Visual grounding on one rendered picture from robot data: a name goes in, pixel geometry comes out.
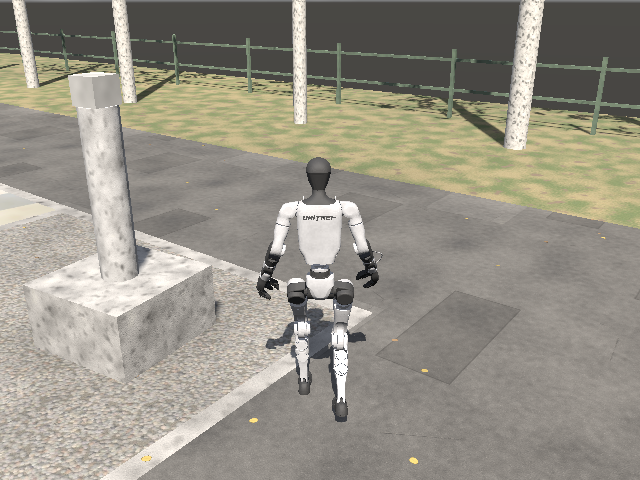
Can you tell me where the robot left forearm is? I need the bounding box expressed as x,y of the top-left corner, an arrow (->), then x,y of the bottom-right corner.
259,241 -> 280,281

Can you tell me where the robot right hand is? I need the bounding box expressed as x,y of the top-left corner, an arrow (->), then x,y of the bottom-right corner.
356,269 -> 379,288

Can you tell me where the robot left upper arm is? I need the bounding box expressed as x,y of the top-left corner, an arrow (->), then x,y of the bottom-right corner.
270,201 -> 298,257

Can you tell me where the robot right forearm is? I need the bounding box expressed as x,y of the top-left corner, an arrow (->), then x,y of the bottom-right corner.
359,239 -> 377,274

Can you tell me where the robot left hand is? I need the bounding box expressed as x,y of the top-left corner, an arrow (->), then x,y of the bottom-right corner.
256,276 -> 279,300

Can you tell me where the robot right foot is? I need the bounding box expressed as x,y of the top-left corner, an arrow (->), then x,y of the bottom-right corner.
332,396 -> 348,417

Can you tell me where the robot right upper arm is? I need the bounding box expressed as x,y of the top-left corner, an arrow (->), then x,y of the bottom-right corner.
340,201 -> 369,255

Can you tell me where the humanoid robot head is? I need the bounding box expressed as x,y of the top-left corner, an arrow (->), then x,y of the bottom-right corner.
302,157 -> 336,205

